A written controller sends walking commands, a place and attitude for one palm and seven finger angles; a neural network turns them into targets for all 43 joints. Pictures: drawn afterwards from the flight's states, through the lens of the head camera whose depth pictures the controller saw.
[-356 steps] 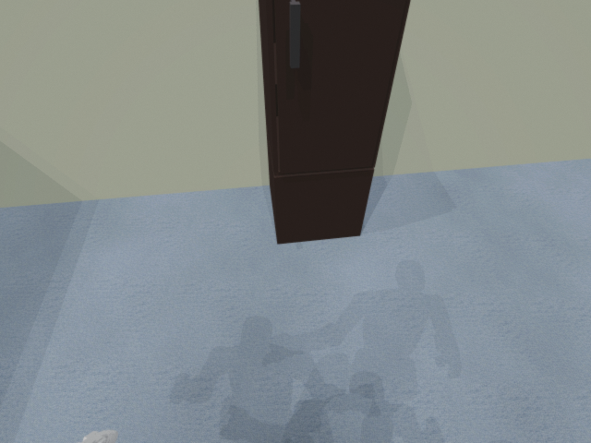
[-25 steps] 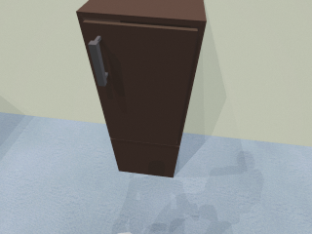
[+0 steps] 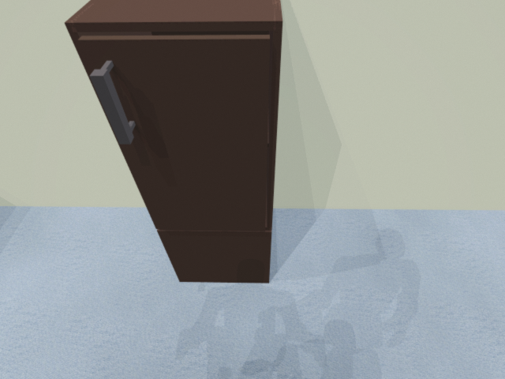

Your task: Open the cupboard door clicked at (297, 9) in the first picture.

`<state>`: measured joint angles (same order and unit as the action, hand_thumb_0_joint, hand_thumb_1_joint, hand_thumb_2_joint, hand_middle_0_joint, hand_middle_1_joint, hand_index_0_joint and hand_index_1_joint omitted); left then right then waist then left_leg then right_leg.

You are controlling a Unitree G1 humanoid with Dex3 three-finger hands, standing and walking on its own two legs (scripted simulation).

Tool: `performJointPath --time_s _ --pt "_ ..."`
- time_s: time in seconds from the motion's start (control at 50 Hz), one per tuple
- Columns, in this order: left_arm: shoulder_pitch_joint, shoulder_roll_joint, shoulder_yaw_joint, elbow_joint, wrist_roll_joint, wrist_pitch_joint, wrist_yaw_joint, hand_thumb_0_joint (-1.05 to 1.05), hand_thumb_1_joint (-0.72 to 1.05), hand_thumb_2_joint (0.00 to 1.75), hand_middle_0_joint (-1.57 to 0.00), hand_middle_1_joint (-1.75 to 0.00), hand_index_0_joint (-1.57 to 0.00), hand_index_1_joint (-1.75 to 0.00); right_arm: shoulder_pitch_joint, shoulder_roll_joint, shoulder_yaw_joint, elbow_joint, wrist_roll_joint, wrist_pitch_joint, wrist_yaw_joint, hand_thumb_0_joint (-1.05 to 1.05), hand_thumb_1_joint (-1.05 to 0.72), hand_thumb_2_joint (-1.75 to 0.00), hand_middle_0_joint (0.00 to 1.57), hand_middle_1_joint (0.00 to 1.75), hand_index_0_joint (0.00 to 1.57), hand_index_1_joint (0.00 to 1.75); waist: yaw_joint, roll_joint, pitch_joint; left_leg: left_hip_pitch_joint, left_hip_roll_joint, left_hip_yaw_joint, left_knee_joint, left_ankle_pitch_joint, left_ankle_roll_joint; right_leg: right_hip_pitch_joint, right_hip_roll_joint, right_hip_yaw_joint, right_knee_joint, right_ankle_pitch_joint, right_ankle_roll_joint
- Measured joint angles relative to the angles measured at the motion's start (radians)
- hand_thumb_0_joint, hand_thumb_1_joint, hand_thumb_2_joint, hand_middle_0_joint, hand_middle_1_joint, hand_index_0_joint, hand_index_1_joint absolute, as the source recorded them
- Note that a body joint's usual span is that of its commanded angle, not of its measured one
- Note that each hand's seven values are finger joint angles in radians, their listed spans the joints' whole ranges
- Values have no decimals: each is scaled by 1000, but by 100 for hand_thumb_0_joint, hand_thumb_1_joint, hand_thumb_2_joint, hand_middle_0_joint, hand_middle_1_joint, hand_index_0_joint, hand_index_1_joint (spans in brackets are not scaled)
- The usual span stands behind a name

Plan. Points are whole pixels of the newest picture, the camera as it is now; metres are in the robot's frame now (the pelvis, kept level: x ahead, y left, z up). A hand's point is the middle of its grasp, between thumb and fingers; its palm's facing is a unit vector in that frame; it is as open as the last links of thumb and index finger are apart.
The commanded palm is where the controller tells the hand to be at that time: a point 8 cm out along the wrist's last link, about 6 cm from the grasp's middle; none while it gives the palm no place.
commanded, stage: come to a stop and stand still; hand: left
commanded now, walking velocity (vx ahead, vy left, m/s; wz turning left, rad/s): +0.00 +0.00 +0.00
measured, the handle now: (117, 103) +0.56 +0.30 +0.15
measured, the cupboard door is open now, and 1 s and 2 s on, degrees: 0 0 0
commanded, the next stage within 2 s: look again from close up in 0.46 s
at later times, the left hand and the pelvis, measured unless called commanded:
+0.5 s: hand out of the picture +0.00 +0.14 -0.16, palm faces +0.05 -0.98 -0.20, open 7.3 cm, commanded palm none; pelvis +0.00 -0.03 +0.01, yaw +0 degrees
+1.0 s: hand out of the picture -0.02 +0.18 -0.17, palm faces +0.05 -0.98 -0.18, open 7.3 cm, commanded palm none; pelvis -0.02 +0.01 +0.01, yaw +0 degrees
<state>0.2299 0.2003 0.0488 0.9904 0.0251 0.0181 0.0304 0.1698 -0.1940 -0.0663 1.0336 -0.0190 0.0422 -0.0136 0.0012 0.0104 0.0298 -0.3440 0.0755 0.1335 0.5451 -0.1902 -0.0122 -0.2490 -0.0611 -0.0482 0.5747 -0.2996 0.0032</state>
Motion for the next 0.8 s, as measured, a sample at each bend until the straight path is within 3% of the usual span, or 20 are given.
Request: performJointPath --time_s 0.06,0.12,0.24,0.32,0.5,0.6,0.64,0.8 --pt "7 -24 -17 15 0 4 -3 0 91 90 -19 -30 -20 -30 42 -16 -2 13 1 21 7 0 -92 -90 20 30 19 30 -7 31 -19 -22 -12 -67 99 -162 6 6 21 -13 -10 3 -15" --pt "13 -40 -23 30 -3 6 -4 0 91 90 -19 -30 -20 -30 82 -12 5 30 0 17 8 0 -92 -90 20 30 19 30 -12 29 -34 -12 -26 -96 173 -171 12 21 36 -12 -63 28 -28" --pt "-10 -48 -26 65 -19 -6 -1 0 93 90 -20 -30 -20 -30 147 21 31 85 1 -17 -10 0 -91 -90 19 30 19 30 -27 27 -27 125 -18 -125 -37 -92 -7 10 71 -45 -65 29 -39" --pt "-21 -33 -24 88 -27 -12 1 0 94 90 -20 -30 -20 -30 160 63 53 124 2 -28 -15 1 -91 -90 20 30 19 30 -10 -7 -7 156 -23 -118 -91 -66 -31 36 68 -39 -111 57 -42" --pt "29 -52 -35 133 -25 -11 -3 0 93 90 -20 -30 -20 -30 148 89 59 126 2 -32 -15 1 -91 -90 20 30 19 30 -5 1 -1 183 -22 -111 -138 -40 -30 58 71 -33 -152 79 -45" --pt "60 -80 -46 143 -16 -36 13 0 92 90 -20 -30 -20 -30 123 75 62 103 6 -35 -10 1 -91 -90 20 30 20 30 4 16 5 149 -12 -105 -73 -64 -20 49 79 -31 -150 84 -39" --pt "78 -92 -54 136 -13 -51 18 0 91 90 -20 -30 -20 -30 116 53 60 73 4 -35 -12 1 -92 -90 20 30 20 30 -3 27 11 131 -14 -110 -42 -89 -4 36 80 -33 -123 76 -36" --pt "96 -80 -59 124 -12 -33 5 0 91 90 -20 -30 -20 -30 118 30 60 20 1 -54 -13 1 -93 -90 20 30 19 30 1 -3 -23 139 -55 -99 -22 -94 14 30 36 -21 -69 47 -7"
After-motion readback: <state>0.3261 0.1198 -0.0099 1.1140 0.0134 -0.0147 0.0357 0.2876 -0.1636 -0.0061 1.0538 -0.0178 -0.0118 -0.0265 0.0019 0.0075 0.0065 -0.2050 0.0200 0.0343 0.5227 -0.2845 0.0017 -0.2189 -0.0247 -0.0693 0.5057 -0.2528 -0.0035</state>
